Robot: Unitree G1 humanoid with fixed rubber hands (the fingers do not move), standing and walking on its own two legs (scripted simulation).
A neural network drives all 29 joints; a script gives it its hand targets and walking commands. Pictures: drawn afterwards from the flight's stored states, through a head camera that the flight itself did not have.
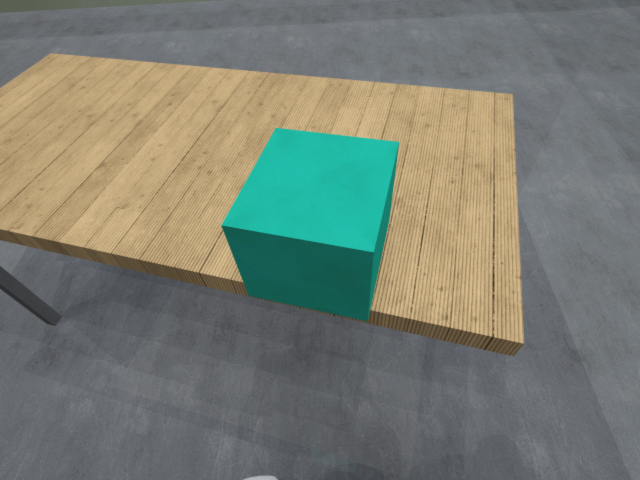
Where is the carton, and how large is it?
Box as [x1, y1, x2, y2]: [221, 128, 398, 320]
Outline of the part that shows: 276,128 221,225 247,292 249,295 367,320 389,218 398,142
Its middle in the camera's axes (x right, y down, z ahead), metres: +0.00 -0.03 +0.63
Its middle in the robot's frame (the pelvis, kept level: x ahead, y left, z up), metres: +0.49 +0.01 +0.00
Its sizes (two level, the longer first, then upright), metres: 0.222 0.205 0.182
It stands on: a table, 0.69 m high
